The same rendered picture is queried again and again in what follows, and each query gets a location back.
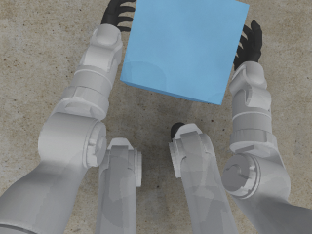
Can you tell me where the right robot upper arm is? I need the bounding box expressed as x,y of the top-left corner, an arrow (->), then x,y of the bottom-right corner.
221,152 -> 312,234

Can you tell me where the robot right hand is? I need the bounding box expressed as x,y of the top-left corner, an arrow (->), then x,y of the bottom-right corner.
233,20 -> 263,71

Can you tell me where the robot left thigh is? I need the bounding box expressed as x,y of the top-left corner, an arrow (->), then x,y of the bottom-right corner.
95,145 -> 142,234

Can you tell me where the left robot upper arm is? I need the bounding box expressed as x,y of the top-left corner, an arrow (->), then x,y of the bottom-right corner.
0,112 -> 107,234

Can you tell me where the robot right foot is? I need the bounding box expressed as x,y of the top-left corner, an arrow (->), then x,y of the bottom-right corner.
171,122 -> 185,142

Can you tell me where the left robot forearm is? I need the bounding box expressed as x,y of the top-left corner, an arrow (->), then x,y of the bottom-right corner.
38,23 -> 123,156

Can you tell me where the robot left hand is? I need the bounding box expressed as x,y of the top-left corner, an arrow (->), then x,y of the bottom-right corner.
101,0 -> 136,32

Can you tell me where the right robot forearm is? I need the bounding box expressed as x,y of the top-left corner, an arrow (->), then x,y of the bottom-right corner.
229,60 -> 286,169

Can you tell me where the carton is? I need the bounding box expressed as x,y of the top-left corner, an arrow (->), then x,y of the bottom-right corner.
120,0 -> 250,105

